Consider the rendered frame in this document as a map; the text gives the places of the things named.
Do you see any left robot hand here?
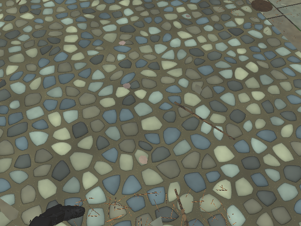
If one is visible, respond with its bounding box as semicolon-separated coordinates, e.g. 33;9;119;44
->
29;204;86;226

